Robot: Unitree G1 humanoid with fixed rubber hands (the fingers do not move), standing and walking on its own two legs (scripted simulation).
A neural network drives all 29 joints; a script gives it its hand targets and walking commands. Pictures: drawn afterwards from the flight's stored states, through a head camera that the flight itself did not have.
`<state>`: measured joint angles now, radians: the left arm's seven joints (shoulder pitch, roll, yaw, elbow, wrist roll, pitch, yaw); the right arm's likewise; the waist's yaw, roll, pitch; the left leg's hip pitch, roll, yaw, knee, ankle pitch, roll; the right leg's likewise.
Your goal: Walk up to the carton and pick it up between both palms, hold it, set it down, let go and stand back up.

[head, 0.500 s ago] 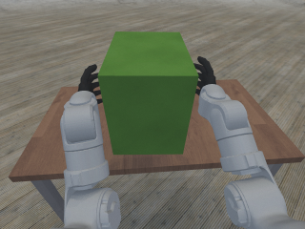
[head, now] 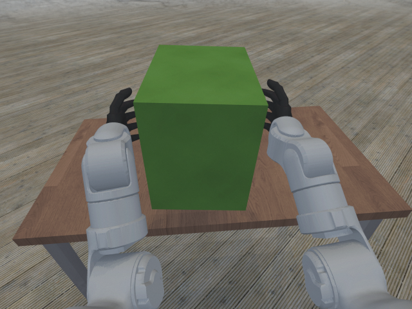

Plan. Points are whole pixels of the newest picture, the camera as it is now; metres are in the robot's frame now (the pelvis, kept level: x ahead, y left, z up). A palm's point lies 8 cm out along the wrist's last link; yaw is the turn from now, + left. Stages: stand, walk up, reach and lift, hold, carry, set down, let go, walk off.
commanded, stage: hold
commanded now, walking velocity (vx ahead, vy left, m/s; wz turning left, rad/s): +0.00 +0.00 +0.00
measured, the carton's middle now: (200, 124) +0.43 +0.01 +0.20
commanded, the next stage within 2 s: set down in 0.30 s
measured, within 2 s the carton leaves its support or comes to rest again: neither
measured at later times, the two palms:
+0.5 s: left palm (113, 120) +0.35 +0.15 +0.27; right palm (280, 90) +0.37 -0.13 +0.30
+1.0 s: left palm (124, 121) +0.39 +0.14 +0.24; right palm (270, 100) +0.42 -0.13 +0.25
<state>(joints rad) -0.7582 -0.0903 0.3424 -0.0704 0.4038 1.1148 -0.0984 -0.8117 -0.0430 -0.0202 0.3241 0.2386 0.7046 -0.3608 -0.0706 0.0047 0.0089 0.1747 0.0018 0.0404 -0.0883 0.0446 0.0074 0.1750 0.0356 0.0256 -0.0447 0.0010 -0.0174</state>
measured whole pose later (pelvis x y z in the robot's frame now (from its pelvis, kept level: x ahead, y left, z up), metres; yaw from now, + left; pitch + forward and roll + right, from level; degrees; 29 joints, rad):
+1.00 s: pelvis +0.03 -0.02 +0.00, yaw +3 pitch -3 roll +0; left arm -0.75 -0.09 0.33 -0.10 0.33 0.98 -0.03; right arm -0.87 -0.03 -0.06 0.31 0.12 0.59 -0.29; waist -0.07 -0.01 0.01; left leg 0.13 0.02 -0.01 -0.09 0.02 -0.01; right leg 0.16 0.05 -0.03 -0.07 -0.03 -0.03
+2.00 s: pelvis +0.03 +0.00 +0.00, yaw +4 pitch +4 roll +0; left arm -0.75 -0.18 0.45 0.42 0.38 0.44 0.05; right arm -0.87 0.02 -0.35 0.76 -0.25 0.18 -0.02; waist -0.07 0.01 -0.08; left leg -0.03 -0.01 -0.03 -0.09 0.04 0.00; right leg 0.02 0.03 -0.04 -0.09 0.00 -0.03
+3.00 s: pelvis +0.05 +0.00 +0.00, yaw +5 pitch +15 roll +0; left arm -0.83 -0.14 0.54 0.73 0.38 0.19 0.07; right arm -0.93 0.05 -0.57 0.89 -0.45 0.11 0.01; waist -0.02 0.01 -0.18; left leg -0.23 -0.01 -0.04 -0.09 0.05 0.00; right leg -0.18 0.03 -0.06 -0.09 0.00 -0.03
